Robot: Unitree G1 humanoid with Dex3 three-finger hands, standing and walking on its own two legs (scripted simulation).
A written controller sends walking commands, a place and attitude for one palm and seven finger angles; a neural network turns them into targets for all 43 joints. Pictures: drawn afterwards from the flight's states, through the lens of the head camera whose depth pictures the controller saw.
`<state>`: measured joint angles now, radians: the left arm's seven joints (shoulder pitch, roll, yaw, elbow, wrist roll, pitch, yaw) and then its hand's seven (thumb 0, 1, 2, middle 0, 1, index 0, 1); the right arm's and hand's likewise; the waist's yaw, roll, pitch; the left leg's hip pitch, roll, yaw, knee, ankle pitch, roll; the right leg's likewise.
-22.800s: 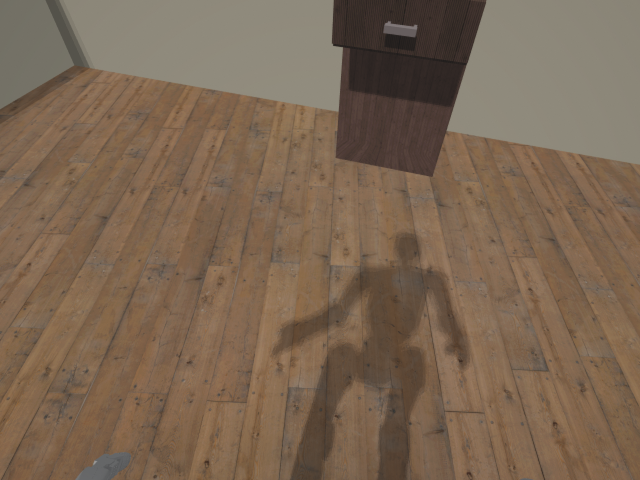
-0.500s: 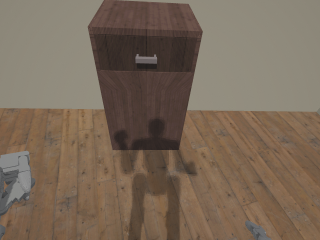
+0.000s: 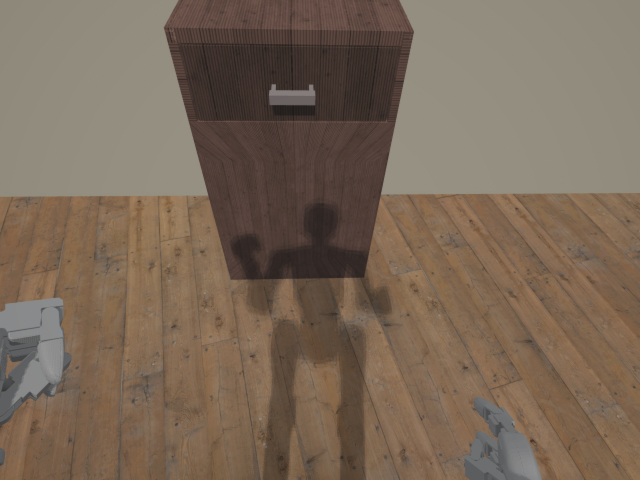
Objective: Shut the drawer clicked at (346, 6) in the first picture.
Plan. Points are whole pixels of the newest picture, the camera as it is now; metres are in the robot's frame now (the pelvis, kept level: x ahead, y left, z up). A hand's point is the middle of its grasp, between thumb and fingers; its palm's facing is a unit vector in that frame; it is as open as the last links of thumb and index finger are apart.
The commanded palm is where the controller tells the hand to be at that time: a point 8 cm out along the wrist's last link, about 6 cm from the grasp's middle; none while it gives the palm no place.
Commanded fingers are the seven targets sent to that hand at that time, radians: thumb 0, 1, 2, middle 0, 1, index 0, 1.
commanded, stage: let the arm hang, fingers relaxed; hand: left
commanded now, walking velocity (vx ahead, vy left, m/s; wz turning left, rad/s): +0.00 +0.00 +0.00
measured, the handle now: (292, 93) +0.88 +0.13 +0.02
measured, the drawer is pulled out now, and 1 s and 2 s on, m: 0.00 0.00 0.00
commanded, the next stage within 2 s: look to check the result in 1.16 s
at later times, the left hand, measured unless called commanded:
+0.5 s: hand out of the picture -0.03 +0.22 -0.18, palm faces +0.04 -0.98 -0.22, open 3.9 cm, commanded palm none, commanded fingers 0.00 0.90 0.90 -0.48 -0.60 -0.48 -0.60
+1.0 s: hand out of the picture +0.05 +0.24 -0.16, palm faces +0.02 -0.96 -0.28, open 7.3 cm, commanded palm none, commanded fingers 0.00 0.90 0.90 -0.20 -0.30 -0.20 -0.30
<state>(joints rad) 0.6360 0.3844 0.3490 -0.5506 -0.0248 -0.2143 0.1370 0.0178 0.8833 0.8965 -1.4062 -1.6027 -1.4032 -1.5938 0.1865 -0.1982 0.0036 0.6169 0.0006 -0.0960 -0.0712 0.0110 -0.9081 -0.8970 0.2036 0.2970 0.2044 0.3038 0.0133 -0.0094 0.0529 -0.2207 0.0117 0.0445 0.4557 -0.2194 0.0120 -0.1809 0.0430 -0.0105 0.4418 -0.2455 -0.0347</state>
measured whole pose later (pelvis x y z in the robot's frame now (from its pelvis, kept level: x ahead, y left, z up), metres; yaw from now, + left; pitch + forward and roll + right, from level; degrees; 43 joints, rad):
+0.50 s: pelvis -0.03 +0.01 +0.00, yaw +3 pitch -1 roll -1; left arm 0.29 0.25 0.01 0.99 0.02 0.03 0.00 0.02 0.90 0.90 -0.83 -1.03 -0.83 -1.02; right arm 0.24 -0.24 -0.01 1.00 -0.03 0.04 -0.01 0.01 -0.91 -0.90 0.20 0.30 0.20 0.30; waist 0.01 -0.03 0.08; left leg -0.30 -0.01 0.00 0.49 -0.18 0.03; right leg -0.23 0.02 -0.06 0.45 -0.21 -0.03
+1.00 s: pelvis -0.01 +0.02 +0.00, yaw +1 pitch -1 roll +0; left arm 0.14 0.24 0.02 1.13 0.01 -0.02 0.01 0.01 0.90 0.90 -0.21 -0.32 -0.21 -0.31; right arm 0.17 -0.24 -0.02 1.12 -0.02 0.00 -0.02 0.00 -0.91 -0.90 0.20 0.30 0.20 0.30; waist -0.01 0.03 0.03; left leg -0.20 -0.03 0.03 0.37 -0.16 0.04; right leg -0.17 0.00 -0.02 0.39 -0.21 -0.01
